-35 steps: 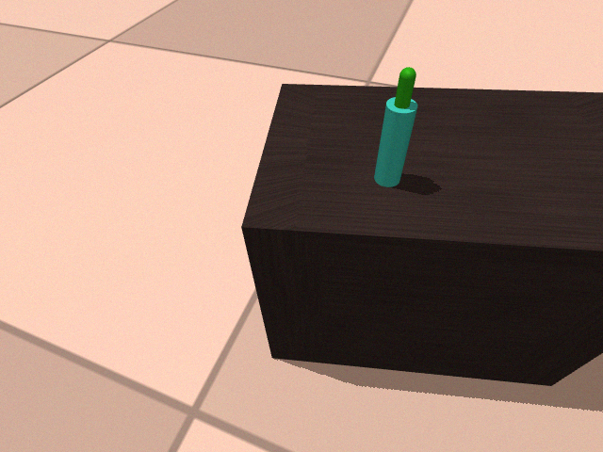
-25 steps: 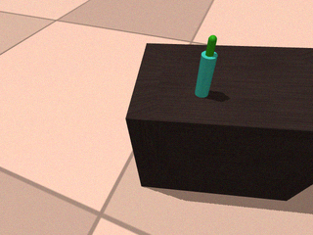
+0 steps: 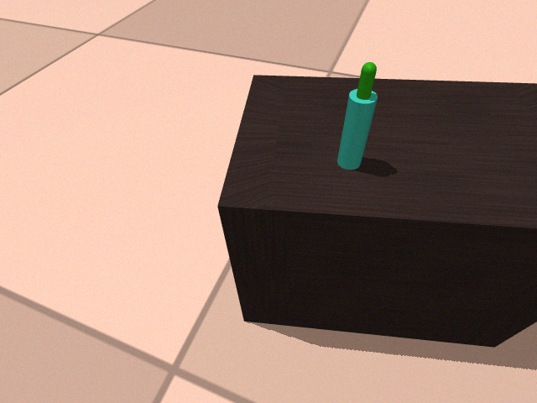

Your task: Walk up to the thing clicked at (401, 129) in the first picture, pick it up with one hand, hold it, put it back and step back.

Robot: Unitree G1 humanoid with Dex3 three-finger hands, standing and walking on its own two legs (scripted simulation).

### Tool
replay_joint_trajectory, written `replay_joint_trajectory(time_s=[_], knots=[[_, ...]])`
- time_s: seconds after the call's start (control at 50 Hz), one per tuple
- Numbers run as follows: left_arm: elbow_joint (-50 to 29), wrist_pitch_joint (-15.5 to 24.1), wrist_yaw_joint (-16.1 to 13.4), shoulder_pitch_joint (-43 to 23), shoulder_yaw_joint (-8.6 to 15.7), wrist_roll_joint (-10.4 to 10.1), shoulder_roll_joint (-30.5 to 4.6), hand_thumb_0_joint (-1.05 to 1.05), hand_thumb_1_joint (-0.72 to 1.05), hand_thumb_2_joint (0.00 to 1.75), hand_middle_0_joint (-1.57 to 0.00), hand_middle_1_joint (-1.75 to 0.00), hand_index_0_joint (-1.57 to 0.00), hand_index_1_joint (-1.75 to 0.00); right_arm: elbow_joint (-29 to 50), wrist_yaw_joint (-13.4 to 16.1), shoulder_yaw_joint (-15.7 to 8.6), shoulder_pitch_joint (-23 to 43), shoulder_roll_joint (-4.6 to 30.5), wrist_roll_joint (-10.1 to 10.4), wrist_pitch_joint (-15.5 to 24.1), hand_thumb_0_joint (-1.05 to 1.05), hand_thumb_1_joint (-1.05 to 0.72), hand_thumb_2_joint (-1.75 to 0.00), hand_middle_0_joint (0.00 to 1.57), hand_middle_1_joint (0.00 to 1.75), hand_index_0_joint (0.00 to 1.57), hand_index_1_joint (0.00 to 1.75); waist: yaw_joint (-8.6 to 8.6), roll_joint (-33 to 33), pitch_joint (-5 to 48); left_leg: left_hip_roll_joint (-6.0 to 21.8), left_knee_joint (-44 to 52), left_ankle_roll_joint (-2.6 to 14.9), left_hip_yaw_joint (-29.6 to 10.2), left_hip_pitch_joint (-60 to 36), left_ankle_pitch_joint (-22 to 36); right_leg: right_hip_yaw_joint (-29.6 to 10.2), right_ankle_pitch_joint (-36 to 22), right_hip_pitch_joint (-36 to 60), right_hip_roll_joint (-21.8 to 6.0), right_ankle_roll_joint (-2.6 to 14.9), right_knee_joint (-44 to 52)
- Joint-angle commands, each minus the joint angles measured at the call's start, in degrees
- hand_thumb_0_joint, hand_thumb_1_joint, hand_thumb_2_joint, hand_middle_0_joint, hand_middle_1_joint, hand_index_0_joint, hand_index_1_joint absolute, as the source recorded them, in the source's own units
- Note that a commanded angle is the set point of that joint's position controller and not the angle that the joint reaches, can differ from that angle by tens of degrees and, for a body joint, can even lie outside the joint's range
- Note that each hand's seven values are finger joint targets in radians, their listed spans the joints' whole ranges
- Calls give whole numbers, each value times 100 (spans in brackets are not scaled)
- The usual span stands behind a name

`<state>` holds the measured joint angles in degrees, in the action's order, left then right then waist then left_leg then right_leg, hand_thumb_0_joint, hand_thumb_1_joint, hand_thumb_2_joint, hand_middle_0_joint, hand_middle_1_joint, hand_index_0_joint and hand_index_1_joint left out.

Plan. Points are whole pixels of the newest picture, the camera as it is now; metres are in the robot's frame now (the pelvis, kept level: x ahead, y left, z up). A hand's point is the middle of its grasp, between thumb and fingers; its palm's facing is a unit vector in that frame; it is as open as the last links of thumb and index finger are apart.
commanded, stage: stand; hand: right
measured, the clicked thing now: (358, 119) +0.66 -0.16 +0.04
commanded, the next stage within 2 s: walk up in 0.42 s
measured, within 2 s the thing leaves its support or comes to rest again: neither
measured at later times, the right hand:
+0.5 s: hand out of the picture +0.08 -0.26 -0.16, palm faces -0.04 +0.94 -0.34, open 7.4 cm
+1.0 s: hand out of the picture +0.13 -0.14 -0.16, palm faces +0.07 +0.94 -0.34, open 7.4 cm
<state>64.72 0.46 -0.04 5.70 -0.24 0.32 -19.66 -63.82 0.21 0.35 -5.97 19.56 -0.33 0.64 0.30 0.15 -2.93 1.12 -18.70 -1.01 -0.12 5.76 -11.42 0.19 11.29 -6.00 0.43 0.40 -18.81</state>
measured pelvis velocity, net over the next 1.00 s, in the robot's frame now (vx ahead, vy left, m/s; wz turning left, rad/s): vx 0.12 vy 0.12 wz -0.06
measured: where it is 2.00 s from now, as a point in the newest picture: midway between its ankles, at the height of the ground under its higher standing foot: outside the picture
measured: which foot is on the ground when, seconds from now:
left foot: down 0.00-0.46, up 0.48-0.74, down 0.76-1.00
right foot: down 0.00-0.76, up 0.78-1.00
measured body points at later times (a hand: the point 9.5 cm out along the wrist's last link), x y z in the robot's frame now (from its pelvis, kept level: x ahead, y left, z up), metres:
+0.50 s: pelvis +0.00 +0.01 +0.00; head +0.01 +0.00 +0.45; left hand +0.07 +0.31 -0.13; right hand +0.08 -0.30 -0.13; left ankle -0.02 +0.13 -0.73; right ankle -0.01 -0.11 -0.75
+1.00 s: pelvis +0.12 +0.12 -0.02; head +0.14 +0.13 +0.43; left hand +0.22 +0.45 -0.13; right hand +0.12 -0.19 -0.13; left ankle +0.13 +0.25 -0.75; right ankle +0.16 -0.01 -0.70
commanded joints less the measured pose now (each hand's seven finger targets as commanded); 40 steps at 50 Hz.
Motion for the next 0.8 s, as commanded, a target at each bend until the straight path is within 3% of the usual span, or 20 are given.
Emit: replay_joint_trajectory(time_s=[0.0,0.1,0.28,0.38,0.4,0.42,0.44,0.46,0.5,0.52,0.54,0.58,0.64,0.66,0.68,0.7,0.72,0.74,0.76,0.78], knots=[[-348,155,-65,-180,257,21,-1210,0,90,90,-20,-30,-20,-30,352,57,-231,174,1230,-17,128,0,-90,-90,20,30,20,30,-20,40,552,665,177,261,-454,-180,1256,-545,-1372,144,-789,123,221],[-346,146,-71,-190,265,15,-1217,0,90,90,-20,-30,-20,-30,350,60,-220,144,1193,-17,131,0,-90,-90,20,30,20,30,-34,28,484,661,210,245,-455,-193,1330,-519,-1391,100,-775,116,210],[-338,154,-72,-176,271,12,-1253,0,90,90,-20,-30,-20,-30,345,54,-224,118,1211,-11,109,0,-90,-90,20,30,20,30,-37,-56,382,630,284,233,-481,-98,922,-541,-970,39,-753,97,324],[-335,165,-66,-108,250,12,-1219,0,90,90,-20,-30,-20,-30,323,44,-229,136,1227,-8,109,0,-90,-90,20,30,20,30,-25,0,429,633,239,237,-471,-142,1015,-559,-1161,60,-774,111,335],[-458,285,-87,677,609,32,-1921,0,90,90,-20,-30,-20,-30,739,-125,-634,59,1834,-223,27,0,-90,-90,20,30,20,30,144,287,621,166,-789,453,-36,426,-899,-953,783,653,-838,451,106],[-355,307,-117,1189,706,84,-2082,0,90,90,-20,-30,-20,-30,925,-197,-601,272,1560,-294,-34,0,-90,-90,20,30,20,30,382,-118,327,-39,-1517,404,175,1588,-1743,-1820,1869,999,-1445,774,501],[-396,338,-162,1297,842,162,-2280,0,90,90,-20,-30,-20,-30,1073,-242,-634,366,1538,-366,-106,0,-90,-90,20,30,20,30,501,-294,-72,65,-2672,313,-162,2552,-2010,-2758,2783,967,-2097,1178,942],[-561,380,-196,1142,894,161,-2349,0,90,90,-20,-30,-20,-30,1173,-277,-644,257,1488,-386,-144,0,-90,-90,20,30,20,30,432,-231,-317,296,-3141,294,-557,2931,-1796,-3109,3271,643,-2389,1369,1076],[-890,446,-204,702,853,145,-2096,0,90,90,-20,-30,-20,-30,1239,-404,-710,18,1527,-348,-155,0,-90,-90,20,30,20,30,177,-307,-571,569,-3438,244,-724,2959,-1398,-2811,2787,163,-2300,1398,1129],[-989,481,-199,591,826,143,-1981,0,90,90,-20,-30,-20,-30,1277,-442,-741,-128,1488,-320,-157,0,-90,-90,20,30,20,30,63,-409,-552,616,-3390,187,-722,2900,-1292,-2419,2365,174,-2071,1305,1053],[-1079,495,-191,583,833,159,-1993,0,90,90,-20,-30,-20,-30,1359,-489,-763,-175,1474,-304,-163,0,-90,-90,20,30,20,30,19,-574,-454,641,-3289,139,-719,2774,-1266,-2108,1898,193,-1902,1235,977],[-1198,514,-168,751,837,154,-1979,0,90,90,-20,-30,-20,-30,1506,-547,-805,-132,1433,-313,-166,0,-90,-90,20,30,20,30,103,-658,-353,595,-2987,41,-506,2531,-1247,-1600,1141,148,-1666,1169,704],[-1402,505,-117,639,859,177,-2094,0,90,90,-20,-30,-20,-30,1719,-606,-911,-196,1421,-297,-145,0,-90,-90,20,30,20,30,14,-970,-364,581,-2304,29,-308,1666,-1074,-1130,959,-643,-1467,1037,428],[-1481,490,-102,456,856,185,-2126,0,90,90,-20,-30,-20,-30,1676,-606,-955,-492,1446,-276,-132,0,-90,-90,20,30,20,30,-155,-1064,-261,525,-2075,23,-139,1161,-872,-922,885,-987,-1342,938,217],[-1555,458,-91,254,842,184,-2109,0,90,90,-20,-30,-20,-30,1581,-593,-1018,-925,1466,-265,-114,0,-90,-90,20,30,20,30,-465,-1006,-108,409,-1669,43,95,490,-484,-686,732,-1355,-1214,806,-207],[-1582,412,-79,246,810,175,-1976,0,90,90,-20,-30,-20,-30,1409,-561,-1078,-1369,1506,-252,-90,0,-90,-90,20,30,20,30,-663,-698,91,162,-1397,9,447,-263,-135,-411,720,-1733,-983,660,-864],[-1573,377,-69,500,719,216,-1711,0,90,90,-20,-30,-20,-30,1216,-503,-1171,-1901,1658,-246,-61,0,-90,-90,20,30,20,30,-827,32,364,0,-1403,8,466,-1069,-305,-191,954,-2174,-659,570,-2037],[-1601,360,-63,906,587,202,-1302,0,90,90,-20,-30,-20,-30,1173,-434,-1275,-2455,2015,-305,-36,0,-90,-90,20,30,20,30,-1110,1251,610,425,-815,263,-354,-1511,-1185,52,1344,-2673,-122,428,-3671],[-1689,346,-90,1115,487,112,-992,0,90,90,-20,-30,-20,-30,1370,-377,-1248,-2331,2290,-345,20,0,-90,-90,20,30,20,30,-912,2140,384,1543,124,687,-2645,-1030,-2704,-269,2423,-3502,480,277,-4893],[-1647,308,-149,1124,576,73,-1499,0,90,90,-20,-30,-20,-30,1616,-384,-1257,-1682,2570,-224,34,0,-90,-90,20,30,20,30,-665,1465,238,2154,975,1233,-3858,-28,-3990,-703,2308,-3145,211,327,-5148]])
